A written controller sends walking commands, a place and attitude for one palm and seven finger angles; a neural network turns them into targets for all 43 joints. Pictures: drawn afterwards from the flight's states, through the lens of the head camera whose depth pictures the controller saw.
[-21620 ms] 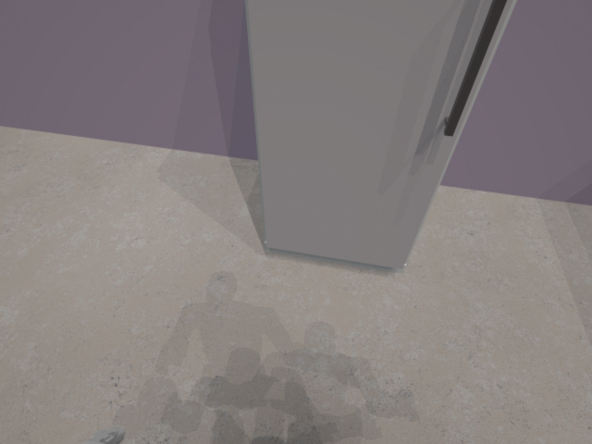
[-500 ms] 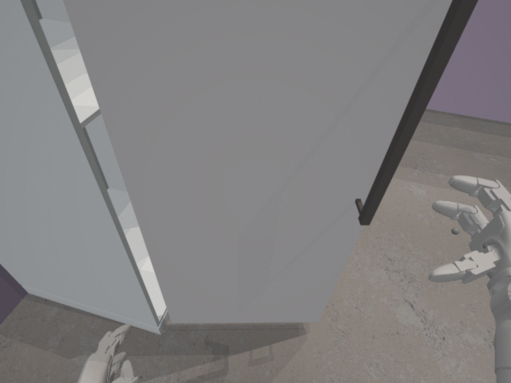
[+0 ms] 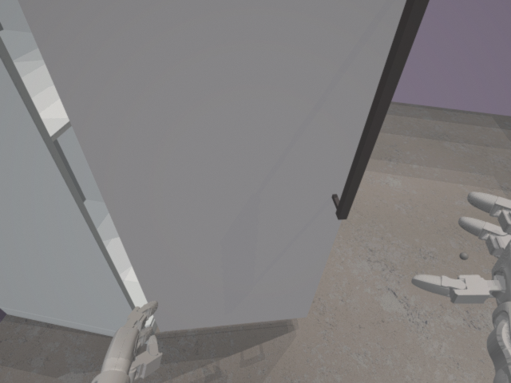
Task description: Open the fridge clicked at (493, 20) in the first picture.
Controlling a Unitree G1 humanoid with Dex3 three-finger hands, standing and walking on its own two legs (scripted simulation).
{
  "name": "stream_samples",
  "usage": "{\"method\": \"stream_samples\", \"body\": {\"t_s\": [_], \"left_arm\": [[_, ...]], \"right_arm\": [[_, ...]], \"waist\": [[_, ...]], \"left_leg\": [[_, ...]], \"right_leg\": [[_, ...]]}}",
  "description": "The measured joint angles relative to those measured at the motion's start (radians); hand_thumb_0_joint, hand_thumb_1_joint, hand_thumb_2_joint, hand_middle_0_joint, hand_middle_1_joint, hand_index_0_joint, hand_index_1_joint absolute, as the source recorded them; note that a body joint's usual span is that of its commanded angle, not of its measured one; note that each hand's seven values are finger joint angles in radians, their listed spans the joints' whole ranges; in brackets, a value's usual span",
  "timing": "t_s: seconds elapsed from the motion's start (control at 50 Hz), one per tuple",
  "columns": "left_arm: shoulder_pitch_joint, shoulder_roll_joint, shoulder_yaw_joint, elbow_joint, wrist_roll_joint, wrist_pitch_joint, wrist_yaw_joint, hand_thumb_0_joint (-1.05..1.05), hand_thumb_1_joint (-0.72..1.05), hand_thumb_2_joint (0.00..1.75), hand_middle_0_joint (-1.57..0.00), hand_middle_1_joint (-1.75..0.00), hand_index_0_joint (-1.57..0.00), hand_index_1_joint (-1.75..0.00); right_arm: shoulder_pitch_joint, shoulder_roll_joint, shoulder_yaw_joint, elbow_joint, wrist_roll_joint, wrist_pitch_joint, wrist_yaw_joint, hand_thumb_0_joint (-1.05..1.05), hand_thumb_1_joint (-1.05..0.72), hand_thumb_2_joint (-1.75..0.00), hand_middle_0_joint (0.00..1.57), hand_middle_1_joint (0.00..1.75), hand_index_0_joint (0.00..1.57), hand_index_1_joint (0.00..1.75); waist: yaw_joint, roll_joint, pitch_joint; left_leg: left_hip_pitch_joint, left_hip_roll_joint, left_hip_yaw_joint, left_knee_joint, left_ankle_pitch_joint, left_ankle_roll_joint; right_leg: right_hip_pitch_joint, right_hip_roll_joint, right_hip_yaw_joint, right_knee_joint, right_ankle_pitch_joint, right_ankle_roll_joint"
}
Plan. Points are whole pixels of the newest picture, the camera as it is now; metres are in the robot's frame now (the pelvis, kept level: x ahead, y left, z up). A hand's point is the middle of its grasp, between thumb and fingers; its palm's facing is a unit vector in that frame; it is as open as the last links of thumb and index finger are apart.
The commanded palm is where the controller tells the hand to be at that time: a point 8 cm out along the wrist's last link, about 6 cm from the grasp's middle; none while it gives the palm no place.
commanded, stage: draw the hand back to the body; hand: right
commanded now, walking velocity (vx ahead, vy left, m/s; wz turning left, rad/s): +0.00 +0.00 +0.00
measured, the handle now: (365, 127) +0.49 -0.19 +0.19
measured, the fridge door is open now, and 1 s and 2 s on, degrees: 73 73 73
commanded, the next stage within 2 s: step back with the hand held close in 0.88 s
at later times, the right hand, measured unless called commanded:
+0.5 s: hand (484, 281) +0.20 -0.27 +0.16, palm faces +0.46 +0.81 -0.37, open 8.8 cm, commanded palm +0.15 -0.30 +0.17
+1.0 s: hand (493, 283) +0.20 -0.27 +0.16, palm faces +0.47 +0.80 -0.36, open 7.4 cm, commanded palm +0.15 -0.30 +0.18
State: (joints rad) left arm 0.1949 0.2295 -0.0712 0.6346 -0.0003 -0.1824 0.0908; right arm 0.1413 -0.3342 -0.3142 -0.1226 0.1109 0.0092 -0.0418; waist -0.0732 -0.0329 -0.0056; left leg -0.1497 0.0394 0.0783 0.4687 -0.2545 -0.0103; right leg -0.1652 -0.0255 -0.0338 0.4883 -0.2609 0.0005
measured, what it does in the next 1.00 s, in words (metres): stands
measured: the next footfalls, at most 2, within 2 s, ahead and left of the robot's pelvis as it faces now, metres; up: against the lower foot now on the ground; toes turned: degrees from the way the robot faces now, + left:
left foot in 1.88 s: -0.07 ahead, +0.10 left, +0.00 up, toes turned -7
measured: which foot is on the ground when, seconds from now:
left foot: down 0.00-1.00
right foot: down 0.00-1.00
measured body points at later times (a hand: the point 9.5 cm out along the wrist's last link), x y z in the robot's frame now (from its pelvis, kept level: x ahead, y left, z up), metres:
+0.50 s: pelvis +0.01 +0.00 +0.00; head -0.02 +0.02 +0.45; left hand +0.19 +0.23 -0.07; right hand +0.17 -0.31 +0.18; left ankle +0.00 +0.12 -0.74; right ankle +0.01 -0.12 -0.74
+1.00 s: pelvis +0.01 +0.00 +0.00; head -0.02 +0.01 +0.45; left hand +0.19 +0.22 -0.08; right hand +0.17 -0.31 +0.18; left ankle +0.00 +0.12 -0.74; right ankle +0.01 -0.12 -0.74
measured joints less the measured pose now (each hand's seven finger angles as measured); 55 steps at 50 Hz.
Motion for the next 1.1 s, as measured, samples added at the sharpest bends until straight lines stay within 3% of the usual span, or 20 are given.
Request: {"method": "stream_samples", "body": {"t_s": [0.14,0.34,0.62,0.74,1.02,1.1], "left_arm": [[0.028,0.006,0.021,0.047,0.008,0.028,0.002,0.02,0.9,0.9,-0.21,-0.3,-0.2,-0.3],[0.028,0.007,0.049,0.046,0.01,0.041,-0.002,0.02,0.9,0.9,-0.21,-0.3,-0.2,-0.3],[0.0,0.0,0.051,0.025,0.014,0.034,0.001,0.02,0.91,0.9,-0.2,-0.3,-0.2,-0.3],[-0.007,-0.01,0.041,0.028,0.017,0.034,0.002,0.02,0.9,0.9,-0.21,-0.3,-0.2,-0.3],[0.009,-0.013,0.042,0.033,0.018,0.045,-0.003,0.02,0.9,0.9,-0.21,-0.3,-0.2,-0.3],[0.002,-0.001,0.042,0.008,0.015,0.082,-0.012,0.02,0.9,0.9,-0.21,-0.3,-0.2,-0.3]], "right_arm": [[0.084,0.007,0.009,-0.057,-0.037,-0.055,-0.052,0.0,0.06,-0.44,0.23,0.87,0.24,0.86],[0.202,-0.008,-0.018,-0.136,-0.041,-0.089,-0.051,0.0,-0.29,-0.61,0.23,0.66,0.23,0.65],[0.297,-0.003,-0.035,-0.226,-0.043,-0.089,-0.053,0.01,-0.77,-0.84,0.21,0.38,0.22,0.37],[0.271,0.004,-0.033,-0.213,-0.046,-0.076,-0.058,0.02,-0.85,-0.88,0.21,0.33,0.21,0.32],[0.274,-0.006,-0.036,-0.225,-0.044,-0.073,-0.054,0.02,-0.89,-0.9,0.21,0.31,0.21,0.3],[0.267,-0.009,-0.059,-0.237,-0.056,-0.116,-0.062,0.02,-0.89,-0.9,0.21,0.3,0.21,0.3]], "waist": [[0.001,-0.003,0.017],[0.014,-0.012,0.01],[-0.012,-0.016,0.012],[-0.018,-0.01,0.019],[-0.006,-0.009,0.022],[0.02,-0.012,0.008]], "left_leg": [[0.032,0.001,-0.007,-0.03,0.01,-0.002],[0.058,-0.005,-0.017,-0.05,0.012,-0.001],[0.079,-0.006,-0.008,-0.064,0.014,-0.002],[0.082,-0.004,-0.004,-0.066,0.016,-0.002],[0.087,-0.002,-0.011,-0.069,0.018,-0.006],[0.042,-0.007,0.004,-0.07,0.029,-0.008]], "right_leg": [[0.04,0.003,-0.008,-0.041,0.013,-0.001],[0.073,-0.002,-0.019,-0.064,0.013,0.001],[0.084,-0.002,-0.009,-0.065,0.013,0.001],[0.085,0.0,-0.005,-0.068,0.016,0.001],[0.092,0.003,-0.012,-0.07,0.015,-0.003],[0.021,-0.004,0.003,-0.028,0.007,-0.006]]}}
